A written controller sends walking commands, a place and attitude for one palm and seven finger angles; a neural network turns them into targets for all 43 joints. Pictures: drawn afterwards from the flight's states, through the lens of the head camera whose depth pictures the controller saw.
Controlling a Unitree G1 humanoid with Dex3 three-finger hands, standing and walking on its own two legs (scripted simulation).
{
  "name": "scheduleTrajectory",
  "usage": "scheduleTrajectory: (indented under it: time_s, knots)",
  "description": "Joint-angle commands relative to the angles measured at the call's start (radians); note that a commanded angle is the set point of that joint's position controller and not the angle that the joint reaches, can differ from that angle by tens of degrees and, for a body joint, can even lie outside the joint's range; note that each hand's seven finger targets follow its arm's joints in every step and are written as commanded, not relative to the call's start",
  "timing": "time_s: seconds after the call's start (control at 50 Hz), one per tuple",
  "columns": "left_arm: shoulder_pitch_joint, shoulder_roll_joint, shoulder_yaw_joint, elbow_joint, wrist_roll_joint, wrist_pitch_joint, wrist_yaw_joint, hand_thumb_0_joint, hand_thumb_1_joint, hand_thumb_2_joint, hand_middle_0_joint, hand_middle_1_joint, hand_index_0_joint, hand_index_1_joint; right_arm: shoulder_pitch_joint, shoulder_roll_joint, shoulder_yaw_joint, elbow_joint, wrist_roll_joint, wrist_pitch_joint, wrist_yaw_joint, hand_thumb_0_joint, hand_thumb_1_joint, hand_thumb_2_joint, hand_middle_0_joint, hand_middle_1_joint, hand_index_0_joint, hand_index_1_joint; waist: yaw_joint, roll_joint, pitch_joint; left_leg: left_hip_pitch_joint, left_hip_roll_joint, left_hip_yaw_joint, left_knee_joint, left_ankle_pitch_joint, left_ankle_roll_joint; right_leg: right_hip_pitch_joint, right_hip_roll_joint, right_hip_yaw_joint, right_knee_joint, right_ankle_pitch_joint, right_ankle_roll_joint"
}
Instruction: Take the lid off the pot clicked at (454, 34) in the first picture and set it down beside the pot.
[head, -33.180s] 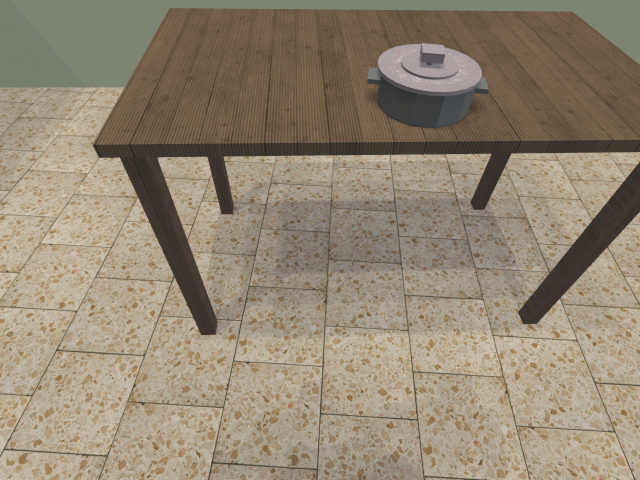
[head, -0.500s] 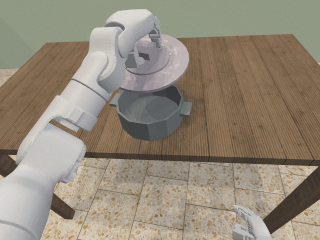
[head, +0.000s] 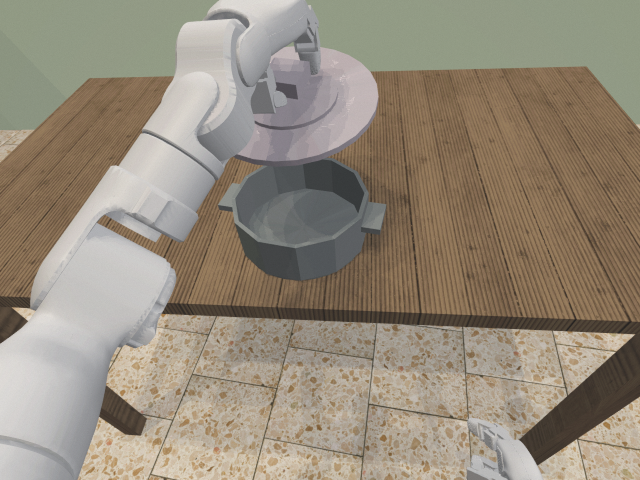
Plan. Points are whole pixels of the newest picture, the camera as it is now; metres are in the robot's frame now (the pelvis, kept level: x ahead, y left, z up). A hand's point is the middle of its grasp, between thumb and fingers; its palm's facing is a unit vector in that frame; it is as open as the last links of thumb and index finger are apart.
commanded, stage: move the lid sideways beside the pot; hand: left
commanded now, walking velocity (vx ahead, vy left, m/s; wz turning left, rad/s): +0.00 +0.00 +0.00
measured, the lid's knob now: (286, 77) +0.48 +0.05 +0.28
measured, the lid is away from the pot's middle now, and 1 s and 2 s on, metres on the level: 0.02 0.12 0.24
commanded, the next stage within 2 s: none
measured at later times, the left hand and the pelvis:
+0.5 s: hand (216, 85) +0.44 +0.12 +0.29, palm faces -0.07 -0.03 -1.00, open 8.1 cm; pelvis +0.00 +0.00 +0.00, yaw +1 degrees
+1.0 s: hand (168, 82) +0.45 +0.17 +0.29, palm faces -0.09 -0.06 -0.99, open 8.1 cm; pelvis +0.00 +0.01 +0.00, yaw +1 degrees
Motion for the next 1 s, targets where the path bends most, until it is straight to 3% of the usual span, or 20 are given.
scheduleTrajectory:
  time_s: [0.0, 0.02, 0.1, 0.14, 0.2, 0.24, 0.3, 0.34, 0.4, 0.42, 0.48, 0.52, 0.6, 0.62, 0.7, 0.74, 0.86, 0.9, 0.92, 0.98]
  knots:
    - [-0.683, 0.208, 0.181, -0.199, 0.016, -0.026, 0.081, 0.0, 0.494, 1.21, -1.101, -0.986, -0.873, -0.831, -0.11, -0.096, -0.033, -0.15, -0.007, -0.061, -0.005, 0.0, -0.9, -0.9, 0.2, 0.3, 0.2, 0.3, -0.011, -0.118, -0.455, 0.258, 0.044, -0.095, 0.009, 0.287, -0.027, 0.067, -0.004, 0.036, -0.032, 0.353, -0.044]
    - [-0.709, 0.298, 0.231, -0.225, 0.058, -0.026, 0.093, 0.0, 0.494, 1.21, -1.101, -0.986, -0.873, -0.831, -0.13, -0.09, -0.028, -0.152, -0.006, -0.068, -0.003, 0.0, -0.9, -0.9, 0.2, 0.3, 0.2, 0.3, 0.012, -0.124, -0.498, 0.259, 0.051, -0.094, 0.002, 0.28, -0.029, 0.1, -0.001, 0.047, -0.02, 0.345, -0.045]
    - [-0.601, 0.263, 0.235, -0.112, 0.053, -0.021, 0.108, 0.0, 0.494, 1.21, -1.101, -0.986, -0.873, -0.831, -0.105, -0.098, -0.034, -0.141, -0.011, -0.064, -0.01, 0.0, -0.9, -0.9, 0.2, 0.3, 0.2, 0.3, 0.007, -0.154, -0.443, 0.223, 0.052, -0.082, 0.006, 0.327, -0.026, 0.095, -0.007, 0.04, -0.028, 0.388, -0.044]
    - [-0.608, 0.362, 0.285, -0.15, 0.085, -0.018, 0.104, 0.0, 0.494, 1.21, -1.101, -0.986, -0.873, -0.831, -0.14, -0.099, -0.031, -0.158, -0.015, -0.063, -0.015, 0.0, -0.9, -0.9, 0.2, 0.3, 0.2, 0.3, 0.027, -0.191, -0.477, 0.202, 0.051, -0.07, 0.001, 0.296, -0.019, 0.148, -0.014, 0.061, -0.023, 0.404, -0.039]
    - [-0.538, 0.248, 0.207, -0.183, 0.06, -0.021, 0.087, 0.0, 0.494, 1.21, -1.101, -0.986, -0.873, -0.831, -0.133, -0.097, -0.038, -0.173, -0.006, -0.056, -0.007, 0.0, -0.9, -0.9, 0.2, 0.3, 0.2, 0.3, 0.007, -0.153, -0.469, 0.239, 0.055, -0.079, 0.023, 0.392, -0.02, 0.115, -0.018, 0.047, -0.024, 0.437, -0.039]
    - [-0.551, 0.361, 0.271, -0.221, 0.095, -0.008, 0.076, 0.0, 0.494, 1.21, -1.101, -0.986, -0.873, -0.831, -0.156, -0.103, -0.034, -0.18, -0.008, -0.047, -0.01, 0.0, -0.9, -0.9, 0.2, 0.3, 0.2, 0.3, 0.021, -0.16, -0.474, 0.24, 0.056, -0.073, 0.021, 0.362, -0.017, 0.122, -0.014, 0.055, -0.02, 0.428, -0.038]
    - [-0.555, 0.21, 0.149, -0.264, 0.048, -0.008, 0.052, 0.0, 0.494, 1.21, -1.101, -0.986, -0.873, -0.831, -0.147, -0.097, -0.039, -0.19, 0.009, -0.047, -0.004, 0.0, -0.9, -0.9, 0.2, 0.3, 0.2, 0.3, -0.017, -0.093, -0.428, 0.289, 0.056, -0.094, 0.037, 0.388, -0.021, 0.032, -0.011, 0.035, -0.034, 0.369, -0.038]
    - [-0.592, 0.363, 0.251, -0.257, 0.088, 0.002, 0.049, 0.0, 0.494, 1.21, -1.101, -0.986, -0.873, -0.831, -0.149, -0.104, -0.033, -0.177, 0.001, -0.049, -0.015, 0.0, -0.9, -0.9, 0.2, 0.3, 0.2, 0.3, 0.002, -0.116, -0.449, 0.278, 0.052, -0.092, 0.023, 0.332, -0.017, 0.063, -0.003, 0.044, -0.029, 0.358, -0.041]
    - [-0.644, 0.254, 0.159, -0.351, 0.043, -0.018, 0.034, 0.0, 0.494, 1.21, -1.101, -0.986, -0.873, -0.831, -0.136, -0.1, -0.037, -0.185, 0.01, -0.063, -0.014, 0.0, -0.9, -0.9, 0.2, 0.3, 0.2, 0.3, -0.024, -0.057, -0.482, 0.343, 0.052, -0.117, 0.039, 0.413, -0.028, 0.033, -0.006, 0.034, -0.032, 0.363, -0.041]
    - [-0.665, 0.333, 0.212, -0.365, 0.075, -0.017, 0.033, 0.0, 0.494, 1.21, -1.101, -0.986, -0.873, -0.831, -0.141, -0.097, -0.038, -0.178, 0.006, -0.07, -0.013, 0.0, -0.9, -0.9, 0.2, 0.3, 0.2, 0.3, -0.01, -0.047, -0.511, 0.364, 0.056, -0.124, 0.034, 0.405, -0.032, 0.032, 0.004, 0.041, -0.029, 0.344, -0.041]
    - [-0.636, 0.334, 0.212, -0.202, 0.082, 0.002, 0.024, 0.0, 0.494, 1.21, -1.101, -0.986, -0.873, -0.831, -0.127, -0.108, -0.03, -0.148, 0.006, -0.062, -0.025, 0.0, -0.9, -0.9, 0.2, 0.3, 0.2, 0.3, -0.017, -0.12, -0.401, 0.276, 0.046, -0.106, 0.008, 0.265, -0.027, 0.017, 0.004, 0.03, -0.041, 0.306, -0.042]
    - [-0.633, 0.376, 0.252, -0.25, 0.078, -0.018, 0.023, 0.0, 0.494, 1.21, -1.101, -0.986, -0.873, -0.831, -0.121, -0.109, -0.033, -0.156, 0.001, -0.07, -0.025, 0.0, -0.9, -0.9, 0.2, 0.3, 0.2, 0.3, -0.001, -0.109, -0.47, 0.294, 0.046, -0.114, 0.008, 0.301, -0.032, 0.06, 0.001, 0.035, -0.037, 0.321, -0.044]
    - [-0.586, 0.328, 0.215, -0.229, 0.068, -0.024, 0.014, 0.0, 0.494, 1.21, -1.101, -0.986, -0.873, -0.831, -0.111, -0.118, -0.038, -0.162, 0.001, -0.065, -0.024, 0.0, -0.9, -0.9, 0.2, 0.3, 0.2, 0.3, -0.012, -0.078, -0.461, 0.307, 0.047, -0.115, 0.022, 0.352, -0.034, 0.045, -0.007, 0.032, -0.041, 0.339, -0.045]
    - [-0.605, 0.411, 0.275, -0.253, 0.097, -0.025, 0.013, 0.0, 0.494, 1.21, -1.101, -0.986, -0.873, -0.831, -0.121, -0.113, -0.037, -0.163, -0.003, -0.068, -0.025, 0.0, -0.9, -0.9, 0.2, 0.3, 0.2, 0.3, 0.005, -0.1, -0.495, 0.304, 0.046, -0.114, 0.019, 0.348, -0.03, 0.076, -0.002, 0.042, -0.036, 0.349, -0.043]
    - [-0.562, 0.321, 0.199, -0.189, 0.073, -0.026, -0.004, 0.0, 0.494, 1.21, -1.101, -0.986, -0.873, -0.831, -0.108, -0.121, -0.038, -0.167, 0.006, -0.05, -0.025, 0.0, -0.9, -0.9, 0.2, 0.3, 0.2, 0.3, -0.021, -0.093, -0.404, 0.273, 0.049, -0.11, 0.016, 0.323, -0.031, 0.025, -0.009, 0.024, -0.044, 0.322, -0.042]
    - [-0.594, 0.41, 0.257, -0.193, 0.112, -0.023, -0.004, 0.0, 0.494, 1.21, -1.101, -0.986, -0.873, -0.831, -0.122, -0.119, -0.037, -0.168, 0.001, -0.052, -0.029, 0.0, -0.9, -0.9, 0.2, 0.3, 0.2, 0.3, -0.007, -0.087, -0.432, 0.281, 0.049, -0.109, 0.015, 0.293, -0.026, 0.033, 0.0, 0.033, -0.038, 0.3, -0.044]
    - [-0.611, 0.463, 0.288, -0.21, 0.119, -0.044, -0.008, 0.0, 0.494, 1.21, -1.101, -0.986, -0.873, -0.831, -0.09, -0.123, -0.043, -0.169, 0.001, -0.058, -0.036, 0.0, -0.9, -0.9, 0.2, 0.3, 0.2, 0.3, -0.006, -0.084, -0.454, 0.291, 0.046, -0.119, 0.017, 0.301, -0.025, 0.042, 0.005, 0.034, -0.04, 0.296, -0.044]
    - [-0.571, 0.407, 0.25, -0.213, 0.084, -0.056, -0.014, 0.0, 0.494, 1.21, -1.101, -0.986, -0.873, -0.831, -0.067, -0.131, -0.049, -0.172, 0.005, -0.058, -0.033, 0.0, -0.9, -0.9, 0.2, 0.3, 0.2, 0.3, -0.02, -0.063, -0.439, 0.303, 0.051, -0.128, 0.023, 0.343, -0.034, 0.019, -0.001, 0.025, -0.048, 0.299, -0.044]
    - [-0.608, 0.509, 0.323, -0.238, 0.115, -0.057, -0.01, 0.0, 0.494, 1.21, -1.101, -0.986, -0.873, -0.831, -0.071, -0.131, -0.048, -0.168, 0.0, -0.062, -0.032, 0.0, -0.9, -0.9, 0.2, 0.3, 0.2, 0.3, -0.001, -0.073, -0.477, 0.301, 0.052, -0.129, 0.015, 0.333, -0.035, 0.052, 0.007, 0.034, -0.042, 0.297, -0.044]
    - [-0.574, 0.476, 0.287, -0.2, 0.117, -0.057, -0.023, 0.0, 0.494, 1.21, -1.101, -0.986, -0.873, -0.831, -0.083, -0.127, -0.046, -0.175, 0.005, -0.056, -0.036, 0.0, -0.9, -0.9, 0.2, 0.3, 0.2, 0.3, -0.008, -0.091, -0.445, 0.283, 0.047, -0.116, 0.022, 0.344, -0.023, 0.045, 0.004, 0.033, -0.038, 0.32, -0.042]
